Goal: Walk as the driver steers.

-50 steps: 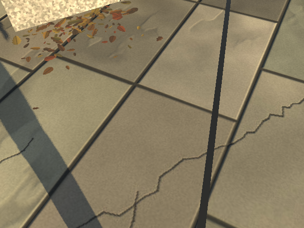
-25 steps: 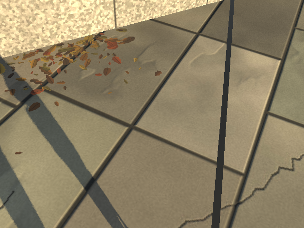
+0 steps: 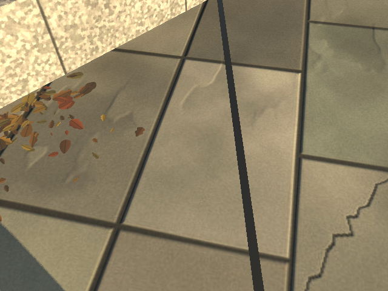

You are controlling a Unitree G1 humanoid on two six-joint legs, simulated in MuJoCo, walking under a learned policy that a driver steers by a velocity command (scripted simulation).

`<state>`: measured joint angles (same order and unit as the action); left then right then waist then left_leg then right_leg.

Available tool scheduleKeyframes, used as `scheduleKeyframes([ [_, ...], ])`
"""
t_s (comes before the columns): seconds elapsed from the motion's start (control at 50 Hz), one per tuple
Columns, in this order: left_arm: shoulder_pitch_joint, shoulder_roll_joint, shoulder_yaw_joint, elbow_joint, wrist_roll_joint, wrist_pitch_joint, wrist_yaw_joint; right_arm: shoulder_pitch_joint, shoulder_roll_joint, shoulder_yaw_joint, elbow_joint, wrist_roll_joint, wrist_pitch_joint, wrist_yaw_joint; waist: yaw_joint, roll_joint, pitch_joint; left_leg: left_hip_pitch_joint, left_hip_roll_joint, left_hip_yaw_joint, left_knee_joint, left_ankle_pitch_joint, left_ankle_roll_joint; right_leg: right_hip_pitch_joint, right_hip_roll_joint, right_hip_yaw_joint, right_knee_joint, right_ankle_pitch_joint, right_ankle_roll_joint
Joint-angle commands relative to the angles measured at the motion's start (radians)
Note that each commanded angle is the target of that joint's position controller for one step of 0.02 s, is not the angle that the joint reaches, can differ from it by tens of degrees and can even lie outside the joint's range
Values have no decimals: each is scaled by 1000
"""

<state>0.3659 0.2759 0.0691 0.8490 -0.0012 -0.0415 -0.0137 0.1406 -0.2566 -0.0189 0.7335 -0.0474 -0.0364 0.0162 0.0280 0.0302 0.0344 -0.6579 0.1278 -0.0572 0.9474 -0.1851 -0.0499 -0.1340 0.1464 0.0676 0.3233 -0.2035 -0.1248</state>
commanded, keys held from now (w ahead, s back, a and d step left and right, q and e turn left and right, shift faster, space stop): w+e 0.64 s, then no key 0.36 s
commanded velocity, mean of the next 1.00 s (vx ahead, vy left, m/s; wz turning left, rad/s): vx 0.41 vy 0.00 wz -0.48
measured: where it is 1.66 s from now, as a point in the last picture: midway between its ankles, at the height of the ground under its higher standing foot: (234, 281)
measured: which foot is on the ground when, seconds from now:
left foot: up 0.00-0.20, down 0.22-0.76, up 0.78-1.00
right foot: down 0.00-0.22, up 0.24-0.72, down 0.74-1.00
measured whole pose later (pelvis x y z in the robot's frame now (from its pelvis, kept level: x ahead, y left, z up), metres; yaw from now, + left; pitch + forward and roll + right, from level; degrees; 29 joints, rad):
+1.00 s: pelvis +0.44 -0.08 +0.00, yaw -29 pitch +0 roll +1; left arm 0.23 0.21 0.01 0.80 0.02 -0.04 0.00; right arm 0.22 -0.24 -0.03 0.81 -0.02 0.01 0.00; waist -0.01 0.03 0.08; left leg -0.50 0.07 0.00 0.98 -0.33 -0.02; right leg -0.25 0.08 -0.04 0.37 -0.13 -0.11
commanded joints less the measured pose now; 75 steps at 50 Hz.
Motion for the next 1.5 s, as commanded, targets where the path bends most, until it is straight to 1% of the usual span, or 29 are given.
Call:
scheduleKeyframes([
  [0.02, 51, 153, 38, -54, -2, -11, 5, -78, -64, -10, -81, 5, -4, 4, 24, -99, -6, 10, -48, 60, -140, 118, -16, -10, -218, 195, -94, 339, -111],
  [0.12, 92, 174, 44, -67, 15, -6, 17, -187, -82, -5, -130, 17, -23, 8, 63, -109, -14, 41, -96, 44, -319, 129, 6, 99, -257, 271, -8, 417, -95],
  [0.16, 39, 190, 48, -88, 19, -8, 23, -120, -111, -13, -119, 21, -31, 4, 16, -120, -24, 180, -115, 27, -396, 76, 30, 72, -271, 306, 38, 430, -59],
  [0.2, -13, 199, 48, -102, 16, -16, 15, 80, -154, -33, -62, 19, -46, -14, -88, -83, -103, 466, -146, 41, -485, 42, 67, 5, -214, 284, 238, 518, -16],
  [0.22, -6, 147, 32, -116, 4, -25, 4, 217, -214, -50, -47, 0, -58, -29, -143, 14, -220, 681, 0, -97, -526, -81, 111, -88, -142, 213, 482, 381, 12],
  [0.24, 83, 46, 9, -156, -30, -26, 5, 283, -316, -75, -56, -22, -49, -40, -115, 238, -357, 954, 287, -525, -607, -238, 212, -381, 8, 79, 778, -196, 53],
  [0.26, 101, 112, 11, -146, 5, -14, 11, 234, -277, -75, -54, -4, -34, -36, -73, 220, -331, 890, 322, -732, -677, -347, 254, -505, -42, 53, 905, -334, 44],
  [0.28, 51, 138, 17, -128, 20, -3, 9, 164, -183, -54, -71, 2, -29, -33, -62, 74, -183, 755, 281, -588, -683, -381, 240, -526, -102, 53, 942, -244, 44],
  [0.3, -1, 128, 15, -131, 24, 1, -2, 122, -125, -40, -68, 7, -29, -29, -55, 7, -101, 648, 226, -433, -696, -268, 221, -508, -135, 38, 907, -172, 51],
  [0.34, -23, 107, 13, -137, 38, 20, -21, 122, -102, -32, -44, 13, -39, -30, -33, 81, -37, 543, 145, -220, -732, -57, 184, -468, -178, 17, 849, -134, 69],
  [0.44, -110, 80, 4, -175, 39, 46, -46, 175, -121, -45, -4, 30, -71, -15, -27, 72, -24, 552, 144, -34, -784, 174, 207, -539, -200, -3, 816, -26, 93],
  [0.64, -387, 38, -23, -274, 41, 37, -75, 262, -160, -63, 63, 28, -53, -23, -85, 60, 50, 651, 143, 214, -761, 321, 166, -488, -197, -147, 372, 106, 53],
  [0.68, -370, 34, -22, -272, 52, 31, -66, 281, -170, -62, 85, 29, -37, -28, -73, 61, 45, 690, 141, 249, -645, 655, 152, -408, -142, -184, 303, 22, 26],
  [0.72, -190, 52, -9, -216, 67, 11, -47, 279, -195, -64, 97, 37, -25, -35, 3, 66, -64, 693, 117, 273, -370, 897, 129, -195, -60, -188, 207, 35, -12],
  [0.74, -44, 81, 5, -166, 82, -3, -32, 270, -187, -58, 89, 47, -25, -36, 74, 23, -157, 577, 80, 296, -152, 725, 100, 31, -79, -144, 128, 189, -35],
  [0.76, 33, 170, 23, -152, 79, -11, -15, 307, -88, -34, 46, 38, -26, -30, 60, -148, -289, 321, 15, 290, 142, -39, 70, 316, -362, 137, 208, 572, -75],
  [0.78, 31, 267, 49, -180, 29, -3, -6, 373, -79, -28, 14, 67, -10, -29, 41, -293, -487, 100, -136, 174, 462, -474, 37, 516, -617, 538, 176, 964, -270],
  [0.8, 32, 202, 40, -174, 0, 9, 10, 282, -127, -39, 32, 48, 1, -34, 66, -81, -448, 84, -79, 47, 451, -349, 40, 439, -542, 360, 169, 1072, -231],
  [0.82, -42, 146, 18, -164, -1, 6, 18, 224, -86, -25, 19, 62, -3, -29, 38, -115, -298, 66, -62, 44, 401, -300, 40, 305, -500, 247, 131, 1040, -210],
  [0.86, -122, 63, -12, -147, -3, 6, 24, 215, -83, -23, 43, 31, 12, -26, -33, -69, -123, 133, -22, 42, 239, -243, 36, 75, -397, 136, 45, 864, -122],
  [0.9, -150, 55, -21, -140, 7, -1, 21, 282, -75, -26, 78, 18, 43, -21, -74, -77, -125, 261, -46, 57, 175, -194, 30, -38, -360, 67, 4, 872, -99],
  [0.96, -160, 67, -22, -118, 19, -16, 15, 285, -47, -25, 95, 27, 56, -18, -93, -89, -141, 303, -64, 64, 70, -136, 27, -78, -335, 8, -21, 846, -99],
  [1.12, -112, 46, -35, -45, 30, 9, 22, 145, -35, -18, 108, 28, 71, -43, -30, -129, -65, 396, -85, 70, -285, -121, 48, -120, -341, 75, -49, 303, -88],
  [1.18, -126, 31, -44, -27, 17, 16, 33, 180, -30, -9, 136, 21, 48, -53, -61, -58, -42, 561, -58, 33, -566, 62, 73, -181, -306, 96, 7, 140, -20],
  [1.2, -104, 8, -50, -27, 18, 13, 34, 200, -75, -14, 143, 12, 32, -58, -43, 2, -49, 603, 38, -68, -610, 172, 87, -196, -261, 76, 55, 85, 19],
  [1.22, 0, -22, -51, 0, 7, 17, 30, 137, -130, -23, 148, 28, 28, -55, 47, 111, -28, 521, 92, -131, -602, 234, 138, -151, -166, 10, 21, -24, 44],
  [1.26, -38, 24, -42, 50, 15, 28, 38, 107, -42, -6, 159, 40, 21, -38, 0, 58, 11, 388, 33, -84, -628, 91, 112, -2, -181, 22, 0, 43, 56],
  [1.3, -66, 42, -34, 64, 11, 28, 37, 134, -41, -5, 190, 41, 19, -44, -18, 67, 1, 428, -13, -43, -632, 85, 89, 10, -206, 35, 4, 108, 48],
  [1.5, -61, -4, -48, 183, 9, 28, 52, 149, -26, -2, 284, 40, 21, -54, -29, -21, 2, 508, -15, -34, -627, 147, 106, 2, -217, 29, -23, 131, 65],
])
